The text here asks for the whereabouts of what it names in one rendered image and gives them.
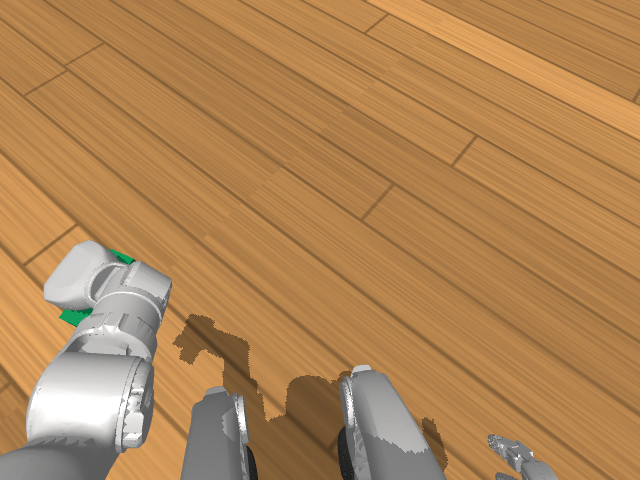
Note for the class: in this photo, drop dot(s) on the right robot hand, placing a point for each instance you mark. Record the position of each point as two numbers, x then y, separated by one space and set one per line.
521 459

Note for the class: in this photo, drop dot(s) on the carton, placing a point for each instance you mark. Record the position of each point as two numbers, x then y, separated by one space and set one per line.
75 316

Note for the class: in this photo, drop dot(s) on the left robot arm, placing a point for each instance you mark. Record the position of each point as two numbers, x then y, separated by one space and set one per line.
95 399

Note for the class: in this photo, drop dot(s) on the left robot hand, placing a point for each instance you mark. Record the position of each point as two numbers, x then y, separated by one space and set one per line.
65 286

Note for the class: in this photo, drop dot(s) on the right robot foot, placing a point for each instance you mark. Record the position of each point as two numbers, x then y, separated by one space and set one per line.
346 467

